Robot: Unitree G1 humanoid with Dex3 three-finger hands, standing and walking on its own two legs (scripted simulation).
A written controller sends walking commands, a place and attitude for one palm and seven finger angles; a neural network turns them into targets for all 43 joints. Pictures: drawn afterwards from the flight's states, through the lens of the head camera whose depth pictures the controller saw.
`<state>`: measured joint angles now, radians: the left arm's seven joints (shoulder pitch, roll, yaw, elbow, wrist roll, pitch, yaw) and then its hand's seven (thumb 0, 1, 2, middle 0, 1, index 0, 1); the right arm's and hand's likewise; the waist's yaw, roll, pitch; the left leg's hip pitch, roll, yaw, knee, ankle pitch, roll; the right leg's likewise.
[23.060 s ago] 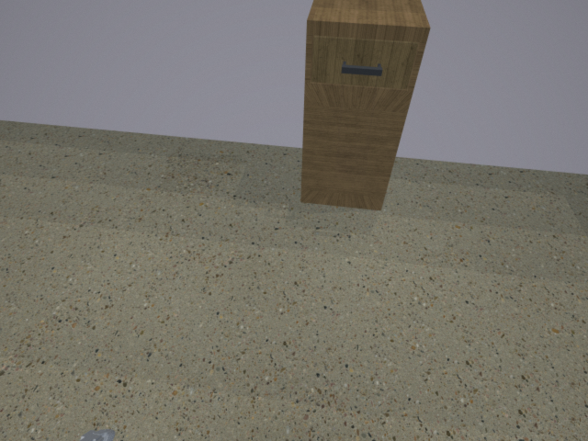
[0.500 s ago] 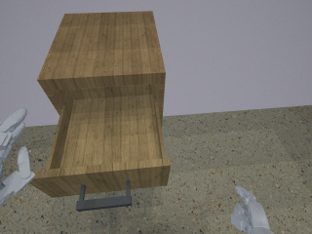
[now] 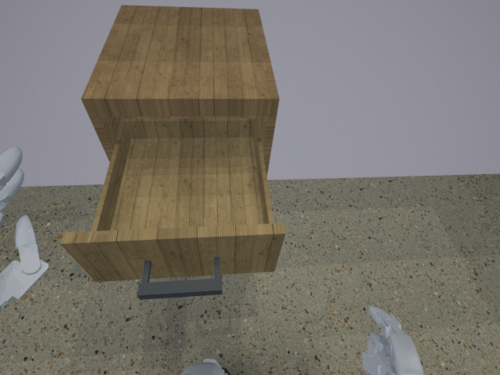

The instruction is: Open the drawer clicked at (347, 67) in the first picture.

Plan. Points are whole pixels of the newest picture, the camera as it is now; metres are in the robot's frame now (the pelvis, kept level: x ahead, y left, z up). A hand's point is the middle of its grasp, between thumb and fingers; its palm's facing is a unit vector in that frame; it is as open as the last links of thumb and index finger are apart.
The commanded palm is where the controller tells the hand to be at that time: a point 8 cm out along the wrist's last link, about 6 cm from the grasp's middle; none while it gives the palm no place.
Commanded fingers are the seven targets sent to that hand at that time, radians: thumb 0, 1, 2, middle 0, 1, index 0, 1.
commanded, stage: step back with the hand held close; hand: left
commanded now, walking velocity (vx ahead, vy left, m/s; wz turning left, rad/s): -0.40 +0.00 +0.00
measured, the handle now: (181, 276) +0.28 +0.14 -0.05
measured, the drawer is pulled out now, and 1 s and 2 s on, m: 0.30 0.30 0.30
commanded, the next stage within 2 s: stop stepping back and stand still in 0.48 s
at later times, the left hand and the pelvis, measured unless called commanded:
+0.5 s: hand (49, 359) +0.12 +0.19 +0.17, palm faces +0.24 -0.84 -0.48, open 7.4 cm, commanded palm +0.06 +0.24 +0.19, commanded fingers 0.00 0.90 0.90 -0.20 -0.30 -0.20 -0.30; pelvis -0.09 -0.03 +0.01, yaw -2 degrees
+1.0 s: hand out of the picture -0.03 +0.18 +0.17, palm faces +0.39 -0.83 -0.40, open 7.4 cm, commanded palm -0.09 +0.23 +0.19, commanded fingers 0.00 0.90 0.90 -0.20 -0.30 -0.20 -0.30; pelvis -0.22 -0.05 +0.01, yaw +1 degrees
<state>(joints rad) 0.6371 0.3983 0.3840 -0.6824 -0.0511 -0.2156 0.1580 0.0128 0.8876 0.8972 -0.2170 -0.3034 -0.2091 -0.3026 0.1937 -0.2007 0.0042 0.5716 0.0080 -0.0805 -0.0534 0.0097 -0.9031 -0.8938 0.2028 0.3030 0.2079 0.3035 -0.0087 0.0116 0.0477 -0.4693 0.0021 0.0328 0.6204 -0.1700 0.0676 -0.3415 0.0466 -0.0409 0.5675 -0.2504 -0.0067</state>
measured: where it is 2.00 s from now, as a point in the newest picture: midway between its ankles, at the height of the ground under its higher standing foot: outside the picture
